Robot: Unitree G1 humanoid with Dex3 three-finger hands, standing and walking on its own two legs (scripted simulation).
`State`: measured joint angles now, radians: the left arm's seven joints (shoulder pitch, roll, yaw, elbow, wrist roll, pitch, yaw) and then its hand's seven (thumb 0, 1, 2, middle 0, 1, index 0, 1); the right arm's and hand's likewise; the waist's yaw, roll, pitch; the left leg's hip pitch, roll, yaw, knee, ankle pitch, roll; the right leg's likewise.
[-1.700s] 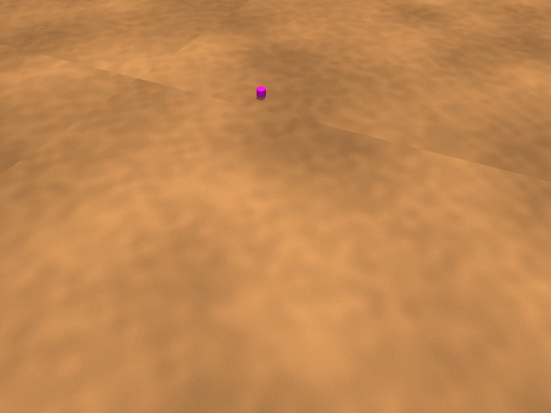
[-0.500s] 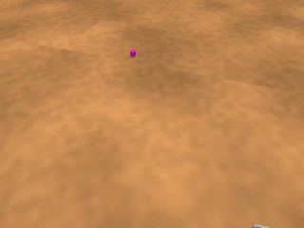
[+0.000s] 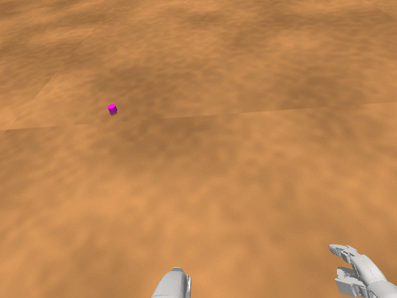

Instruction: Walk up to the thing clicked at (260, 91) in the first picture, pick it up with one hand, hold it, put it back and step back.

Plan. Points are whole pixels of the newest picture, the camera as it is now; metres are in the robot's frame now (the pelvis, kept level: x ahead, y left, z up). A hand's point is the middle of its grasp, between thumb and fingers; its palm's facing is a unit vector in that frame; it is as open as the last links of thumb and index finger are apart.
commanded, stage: walk up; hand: left
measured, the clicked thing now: (112, 108) +1.72 +1.01 -0.74
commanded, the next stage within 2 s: none
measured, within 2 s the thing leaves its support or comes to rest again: neither
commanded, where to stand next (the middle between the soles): +1.34 +1.23 m, yaw -62 degrees
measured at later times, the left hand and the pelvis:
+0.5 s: hand (86, 166) +0.53 +0.45 -0.11, palm faces -0.33 -0.78 -0.53, open 7.4 cm; pelvis +0.31 +0.19 +0.00, yaw -15 degrees
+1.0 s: hand (72, 133) +0.75 +0.63 -0.16, palm faces -0.40 -0.73 -0.56, open 7.4 cm; pelvis +0.61 +0.35 -0.04, yaw -26 degrees
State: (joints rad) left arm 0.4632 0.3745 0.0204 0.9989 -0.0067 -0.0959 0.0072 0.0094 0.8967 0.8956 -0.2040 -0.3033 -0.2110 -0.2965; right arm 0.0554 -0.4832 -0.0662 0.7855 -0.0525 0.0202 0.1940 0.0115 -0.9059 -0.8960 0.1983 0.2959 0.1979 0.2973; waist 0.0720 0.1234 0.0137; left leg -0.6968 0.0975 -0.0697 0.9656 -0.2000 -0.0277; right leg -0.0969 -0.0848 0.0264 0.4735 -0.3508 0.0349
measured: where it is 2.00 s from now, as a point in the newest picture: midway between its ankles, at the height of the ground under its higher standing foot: (130, 175)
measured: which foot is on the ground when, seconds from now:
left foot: up 0.00-0.16, down 0.18-0.62, up 0.64-0.96, down 0.98-1.00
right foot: down 0.00-0.18, up 0.20-0.58, down 0.60-1.00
